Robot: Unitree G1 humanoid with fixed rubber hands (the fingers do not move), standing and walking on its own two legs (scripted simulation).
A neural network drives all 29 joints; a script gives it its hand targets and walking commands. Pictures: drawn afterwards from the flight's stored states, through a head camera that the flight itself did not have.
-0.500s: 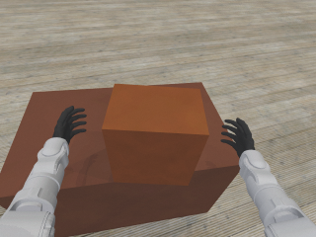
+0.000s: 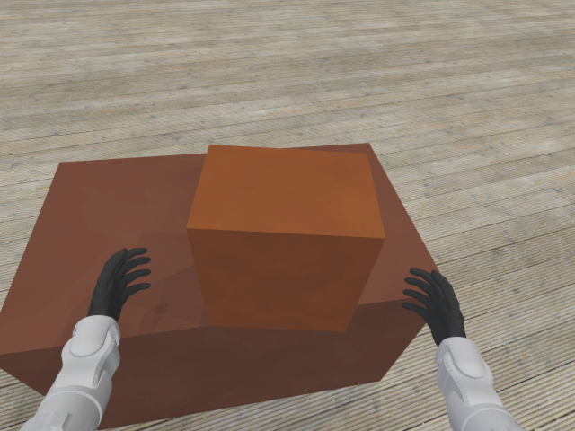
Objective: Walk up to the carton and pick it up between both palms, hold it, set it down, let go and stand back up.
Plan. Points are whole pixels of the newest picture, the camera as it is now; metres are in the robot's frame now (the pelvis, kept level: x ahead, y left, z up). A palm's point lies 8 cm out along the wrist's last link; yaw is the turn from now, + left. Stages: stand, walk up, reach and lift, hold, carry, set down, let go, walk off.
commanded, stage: set down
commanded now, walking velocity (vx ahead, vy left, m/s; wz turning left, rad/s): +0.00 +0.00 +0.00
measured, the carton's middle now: (282, 245) +0.44 +0.03 -0.03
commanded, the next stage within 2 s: let go in 1.40 s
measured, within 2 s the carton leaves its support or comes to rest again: neither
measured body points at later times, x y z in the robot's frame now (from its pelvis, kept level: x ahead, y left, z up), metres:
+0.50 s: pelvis +0.00 -0.01 -0.01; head +0.03 +0.01 +0.44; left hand +0.26 +0.26 -0.04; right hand +0.26 -0.22 -0.05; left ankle +0.02 +0.12 -0.73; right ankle -0.01 -0.11 -0.73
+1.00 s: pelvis +0.03 -0.01 +0.01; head +0.03 +0.01 +0.46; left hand +0.22 +0.24 -0.06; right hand +0.22 -0.22 -0.06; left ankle +0.02 +0.12 -0.73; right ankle -0.01 -0.11 -0.73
